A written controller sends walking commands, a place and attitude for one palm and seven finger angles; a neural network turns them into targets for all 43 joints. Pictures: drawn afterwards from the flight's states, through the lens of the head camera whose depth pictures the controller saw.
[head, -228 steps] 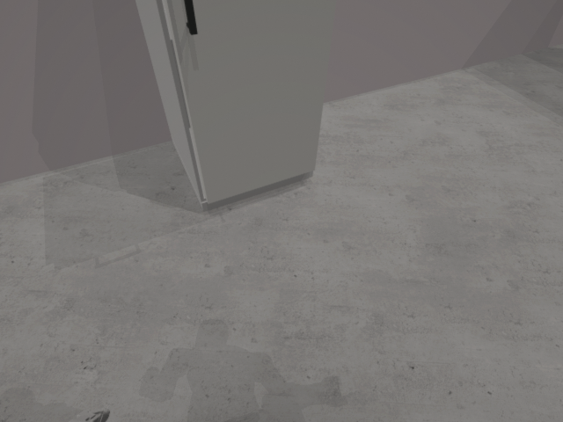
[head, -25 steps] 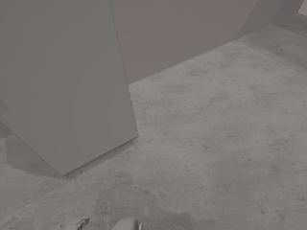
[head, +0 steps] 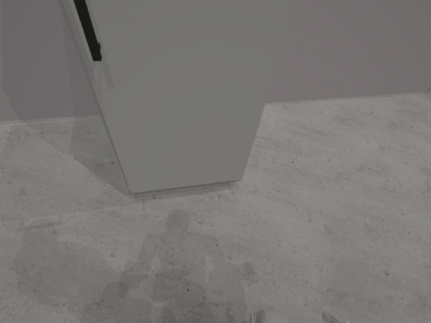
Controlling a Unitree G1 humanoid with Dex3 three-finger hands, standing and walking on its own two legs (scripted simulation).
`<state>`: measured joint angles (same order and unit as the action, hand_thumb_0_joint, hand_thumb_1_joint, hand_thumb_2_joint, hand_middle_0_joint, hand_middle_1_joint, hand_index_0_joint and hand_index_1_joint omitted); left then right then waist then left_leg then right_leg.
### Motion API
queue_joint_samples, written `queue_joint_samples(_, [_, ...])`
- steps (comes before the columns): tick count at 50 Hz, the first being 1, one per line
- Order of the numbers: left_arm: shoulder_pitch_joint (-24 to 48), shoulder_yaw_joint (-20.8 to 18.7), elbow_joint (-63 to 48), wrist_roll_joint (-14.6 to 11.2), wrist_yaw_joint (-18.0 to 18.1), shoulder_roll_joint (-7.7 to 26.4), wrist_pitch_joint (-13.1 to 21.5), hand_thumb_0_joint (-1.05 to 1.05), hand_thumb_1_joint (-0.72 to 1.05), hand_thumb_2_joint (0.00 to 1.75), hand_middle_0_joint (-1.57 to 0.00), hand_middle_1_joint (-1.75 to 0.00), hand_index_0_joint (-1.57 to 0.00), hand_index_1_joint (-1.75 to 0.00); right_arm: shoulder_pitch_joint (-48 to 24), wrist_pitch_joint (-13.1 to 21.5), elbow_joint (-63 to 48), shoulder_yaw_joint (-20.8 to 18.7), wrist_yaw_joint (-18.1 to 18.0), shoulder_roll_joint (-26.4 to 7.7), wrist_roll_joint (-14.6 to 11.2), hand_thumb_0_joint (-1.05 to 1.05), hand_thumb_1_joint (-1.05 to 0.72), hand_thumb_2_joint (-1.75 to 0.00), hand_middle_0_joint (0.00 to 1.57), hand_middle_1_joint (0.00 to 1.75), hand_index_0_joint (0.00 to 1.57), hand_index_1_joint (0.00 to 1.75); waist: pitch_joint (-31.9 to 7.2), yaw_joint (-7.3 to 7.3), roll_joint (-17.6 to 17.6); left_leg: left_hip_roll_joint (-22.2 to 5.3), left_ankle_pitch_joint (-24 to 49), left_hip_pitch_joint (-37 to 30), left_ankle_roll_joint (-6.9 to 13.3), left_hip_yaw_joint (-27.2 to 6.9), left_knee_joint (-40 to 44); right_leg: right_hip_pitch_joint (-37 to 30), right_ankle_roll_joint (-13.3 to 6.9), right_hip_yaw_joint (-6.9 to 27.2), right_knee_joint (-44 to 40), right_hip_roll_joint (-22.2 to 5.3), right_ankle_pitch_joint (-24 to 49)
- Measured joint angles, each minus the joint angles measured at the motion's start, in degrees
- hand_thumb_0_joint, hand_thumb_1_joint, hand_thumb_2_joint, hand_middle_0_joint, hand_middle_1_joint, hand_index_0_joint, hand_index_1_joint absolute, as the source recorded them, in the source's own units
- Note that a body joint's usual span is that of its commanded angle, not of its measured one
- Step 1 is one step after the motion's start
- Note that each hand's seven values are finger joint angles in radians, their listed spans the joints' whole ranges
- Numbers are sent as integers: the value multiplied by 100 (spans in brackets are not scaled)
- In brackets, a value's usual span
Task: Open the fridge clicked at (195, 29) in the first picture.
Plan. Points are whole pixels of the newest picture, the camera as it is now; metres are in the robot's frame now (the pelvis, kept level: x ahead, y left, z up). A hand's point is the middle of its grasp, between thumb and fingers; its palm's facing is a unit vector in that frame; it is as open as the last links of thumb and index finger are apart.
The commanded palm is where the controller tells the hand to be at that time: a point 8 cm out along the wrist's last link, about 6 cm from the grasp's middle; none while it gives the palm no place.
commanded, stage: turn to face it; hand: left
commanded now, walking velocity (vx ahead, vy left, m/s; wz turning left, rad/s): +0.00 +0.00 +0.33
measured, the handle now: out of the picture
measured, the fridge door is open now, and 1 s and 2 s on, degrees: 0 0 0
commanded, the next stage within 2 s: take the last steps up to it in 0.28 s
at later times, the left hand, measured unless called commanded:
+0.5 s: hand out of the picture +0.05 +0.15 -0.15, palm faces +0.19 -0.95 -0.25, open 7.4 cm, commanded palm none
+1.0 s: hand out of the picture +0.01 +0.23 -0.18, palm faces +0.27 -0.95 -0.17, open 7.4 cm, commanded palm none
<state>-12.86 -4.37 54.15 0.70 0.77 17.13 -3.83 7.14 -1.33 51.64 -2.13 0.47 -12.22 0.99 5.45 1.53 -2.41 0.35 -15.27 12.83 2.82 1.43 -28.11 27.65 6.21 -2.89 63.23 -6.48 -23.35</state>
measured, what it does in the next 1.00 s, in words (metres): steps on the spot: right foot, then left foot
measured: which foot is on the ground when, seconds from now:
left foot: down 0.00-0.30, up 0.32-0.74, down 0.76-1.00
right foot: up 0.00-0.26, down 0.28-0.76, up 0.78-1.00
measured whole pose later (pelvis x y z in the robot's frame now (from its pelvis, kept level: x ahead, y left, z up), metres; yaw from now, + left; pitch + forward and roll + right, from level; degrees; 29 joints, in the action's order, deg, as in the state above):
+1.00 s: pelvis +0.07 +0.05 +0.00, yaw +12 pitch -2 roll +0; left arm -17.9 -3.0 63.1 1.3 -0.7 11.7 -0.6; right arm 19.4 3.5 61.7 -1.3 -1.3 -8.0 0.9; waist 2.0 1.2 -2.5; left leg 0.2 -16.1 0.4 2.4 7.5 -18.0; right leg 30.7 1.8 -4.2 61.0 -5.7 -14.6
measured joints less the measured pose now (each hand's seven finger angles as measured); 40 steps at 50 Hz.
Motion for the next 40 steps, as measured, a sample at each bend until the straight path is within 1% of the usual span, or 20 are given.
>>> queue_joint_samples(5, [232, 62, -100, -17, 17, -140, 20, 1, 91, 90, -20, -30, -20, -30, 193, -9, 74, 8, -17, 81, 14, 1, -90, -90, 20, 30, 20, 30, -49, -116, 76, 116, 150, -117, 12, -197, 234, -164, 36, 96, -565, 130, -14])
queue_joint_samples(8, [381, 105, -145, -29, 29, -254, 28, 1, 91, 90, -20, -30, -20, -30, 318, -37, 144, -5, -22, 114, 36, 1, -90, -90, 20, 30, 20, 30, -70, -207, 126, 172, 157, -112, -19, -297, 216, -378, -5, 108, -1072, 234, -124])
queue_joint_samples(11, [503, 163, -196, -52, 40, -390, 76, 1, 91, 90, -20, -30, -20, -30, 433, -76, 230, -28, -32, 111, 53, 1, -90, -90, 20, 30, 20, 30, -86, -295, 218, 210, 122, -47, -82, -397, 102, -705, -89, 91, -1768, 368, -114])
queue_joint_samples(12, [523, 184, -217, -59, 43, -436, 107, 1, 91, 90, -20, -30, -20, -30, 472, -89, 261, -41, -34, 102, 52, 1, -90, -90, 20, 30, 20, 30, -99, -315, 253, 221, 97, -8, -111, -426, 38, -850, -119, 77, -2081, 414, 16])
queue_joint_samples(14, [511, 232, -268, -58, 45, -497, 206, 1, 91, 90, -20, -30, -20, -30, 569, -102, 320, -66, -31, 87, 25, 1, -90, -90, 20, 30, 20, 30, -152, -328, 283, 275, -7, 116, -190, -470, -191, -1265, -174, 31, -3007, 448, 642])
queue_joint_samples(15, [511, 246, -258, -34, 59, -551, 273, 1, 91, 90, -20, -30, -20, -30, 592, -105, 357, -85, -25, 55, -2, 1, -90, -90, 20, 30, 20, 30, -154, -329, 361, 253, -96, 224, -238, -495, -414, -1335, -395, -21, -3164, 491, 761])
queue_joint_samples(16, [512, 279, -250, -9, 62, -609, 309, 1, 91, 90, -20, -30, -20, -30, 605, -129, 386, -115, -26, 21, -18, 1, -90, -90, 20, 30, 20, 30, -135, -363, 453, 234, -505, 374, -290, -517, -805, -1332, -577, -102, -3103, 515, 719])
queue_joint_samples(17, [489, 309, -252, -1, 57, -654, 329, 1, 91, 90, -20, -30, -20, -30, 628, -175, 413, -143, -30, 0, -15, 1, -91, -90, 20, 30, 20, 30, -143, -386, 493, 249, -906, 557, -330, -514, -1307, -1334, -698, -173, -3053, 497, 647])
queue_joint_samples(18, [450, 326, -257, 3, 59, -693, 333, 1, 91, 90, -20, -30, -20, -30, 646, -227, 444, -170, -27, -14, -7, 1, -91, -90, 20, 30, 20, 30, -160, -386, 503, 258, -1134, 738, -362, -484, -1854, -1359, -765, -221, -3060, 468, 606])
queue_joint_samples(19, [409, 333, -251, 4, 64, -729, 331, 1, 91, 90, -20, -30, -21, -30, 656, -264, 482, -192, -18, -31, 1, 1, -91, -90, 20, 30, 20, 30, -168, -378, 511, 238, -1177, 899, -396, -443, -2381, -1408, -796, -261, -3115, 446, 604])
queue_joint_samples(21, [324, 339, -208, 3, 69, -787, 331, 1, 91, 90, -20, -30, -21, -30, 669, -295, 554, -222, 6, -70, 15, 1, -91, -90, 20, 30, 20, 30, -179, -363, 534, 129, -984, 1126, -467, -371, -3160, -1510, -802, -335, -3272, 423, 672])
queue_joint_samples(22, [275, 337, -176, 4, 65, -808, 340, 1, 91, 90, -20, -30, -21, -30, 681, -297, 584, -228, 17, -83, 26, 1, -91, -90, 20, 30, 20, 30, -188, -356, 538, 60, -852, 1185, -503, -345, -3384, -1558, -797, -373, -3350, 414, 711])
queue_joint_samples(24, [158, 326, -97, 13, 55, -837, 379, 1, 91, 90, -20, -30, -21, -30, 722, -285, 645, -236, 46, -98, 52, 1, -91, -90, 20, 30, 20, 30, -222, -330, 525, -87, -634, 1216, -562, -293, -3552, -1648, -789, -449, -3499, 390, 773])
queue_joint_samples(27, [-66, 285, 39, 30, 52, -837, 455, 1, 91, 90, -20, -30, -21, -30, 775, -272, 732, -231, 90, -98, 83, 1, -91, -90, 20, 30, 20, 30, -292, -249, 460, -291, -494, 1130, -609, -183, -3312, -1759, -762, -550, -3701, 330, 841])
queue_joint_samples(30, [-323, 250, 214, 68, 25, -767, 522, 0, 91, 90, -20, -30, -21, -30, 757, -245, 791, -213, 127, -80, 86, 1, -91, -90, 19, 30, 20, 30, -337, -126, 366, -424, -566, 941, -597, -34, -2650, -1857, -706, -620, -3875, 247, 893])
queue_joint_samples(32, [-509, 238, 349, 89, 4, -708, 543, 0, 91, 90, -20, -30, -21, -30, 697, -209, 794, -192, 145, -62, 77, 1, -91, -90, 19, 30, 19, 30, -354, -28, 298, -453, -628, 797, -556, 60, -2112, -1902, -648, -648, -3951, 186, 909])
queue_joint_samples(35, [-796, 208, 587, 104, -19, -606, 521, 0, 91, 90, -20, -30, -21, -30, 570, -114, 740, -141, 156, -12, 54, 1, -91, -90, 19, 30, 19, 30, -377, 106, 192, -417, -693, 525, -450, 200, -1286, -1943, -536, -666, -3958, 102, 866])
queue_joint_samples(37, [-990, 179, 761, 79, -26, -544, 466, 1, 91, 90, -20, -30, -21, -30, 510, 8, 677, -95, 140, 24, 42, 1, -91, -90, 19, 30, 19, 30, -406, 151, 147, -382, -445, 189, -403, 356, -522, -1927, -439, -671, -3787, 57, 731])
queue_joint_samples(38, [-1099, 173, 836, 63, -33, -534, 430, 1, 91, 90, -20, -30, -21, -30, 503, 90, 629, -74, 125, 17, 35, 1, -91, -90, 19, 30, 19, 30, -440, 153, 184, -388, -375, 4, -364, 384, -145, -1860, -403, -674, -3580, 65, 593])
queue_joint_samples(40, [-1182, 156, 1007, 50, -41, -476, 299, 1, 91, 90, -20, -30, -20, -30, 438, 216, 609, -52, 64, 133, 57, 1, -91, -90, 19, 30, 20, 30, -401, 145, 47, -299, -278, -28, -229, 484, -285, -1544, -462, -467, -2714, 4, -89])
